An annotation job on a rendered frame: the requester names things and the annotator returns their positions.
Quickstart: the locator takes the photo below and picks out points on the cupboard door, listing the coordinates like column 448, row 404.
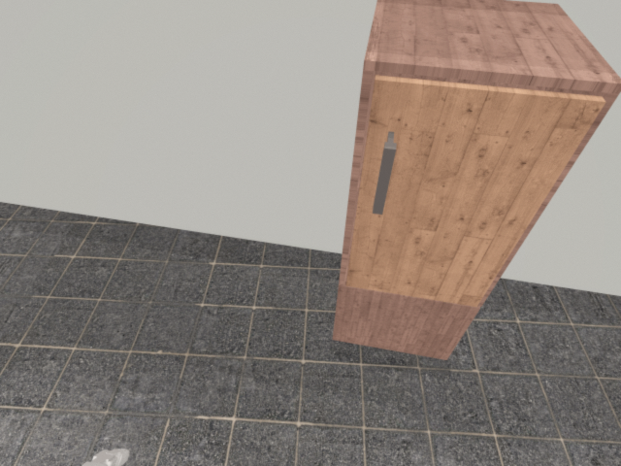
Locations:
column 473, row 164

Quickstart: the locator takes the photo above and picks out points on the handle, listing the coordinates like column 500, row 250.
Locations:
column 384, row 173

